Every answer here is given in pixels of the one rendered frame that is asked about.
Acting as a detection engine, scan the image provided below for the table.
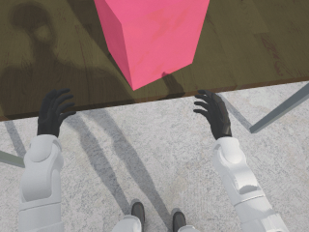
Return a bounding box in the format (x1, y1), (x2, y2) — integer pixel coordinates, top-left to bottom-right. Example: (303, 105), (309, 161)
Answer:
(0, 0), (309, 168)

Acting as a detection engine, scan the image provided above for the left robot forearm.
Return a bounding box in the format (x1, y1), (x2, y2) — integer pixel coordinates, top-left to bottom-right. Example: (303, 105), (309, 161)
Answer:
(18, 134), (65, 232)

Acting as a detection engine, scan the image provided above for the robot left shin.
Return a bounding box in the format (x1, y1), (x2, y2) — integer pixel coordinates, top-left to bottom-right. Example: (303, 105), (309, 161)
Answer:
(123, 215), (141, 222)

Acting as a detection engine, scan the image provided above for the robot right hand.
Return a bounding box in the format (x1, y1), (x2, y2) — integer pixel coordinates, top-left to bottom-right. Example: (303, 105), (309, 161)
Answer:
(193, 89), (233, 140)

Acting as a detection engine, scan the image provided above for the right robot foot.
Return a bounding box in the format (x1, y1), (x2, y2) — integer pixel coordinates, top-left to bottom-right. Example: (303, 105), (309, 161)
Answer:
(172, 211), (186, 232)

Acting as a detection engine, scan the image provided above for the right robot forearm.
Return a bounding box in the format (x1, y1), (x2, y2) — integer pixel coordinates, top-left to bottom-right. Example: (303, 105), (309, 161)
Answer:
(211, 136), (290, 232)

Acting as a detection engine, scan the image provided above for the carton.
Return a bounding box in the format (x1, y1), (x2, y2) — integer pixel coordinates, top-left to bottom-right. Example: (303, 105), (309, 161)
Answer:
(94, 0), (210, 91)

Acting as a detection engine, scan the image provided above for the robot left hand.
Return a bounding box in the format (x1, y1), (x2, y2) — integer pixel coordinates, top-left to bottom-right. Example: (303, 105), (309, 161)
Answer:
(37, 88), (76, 138)

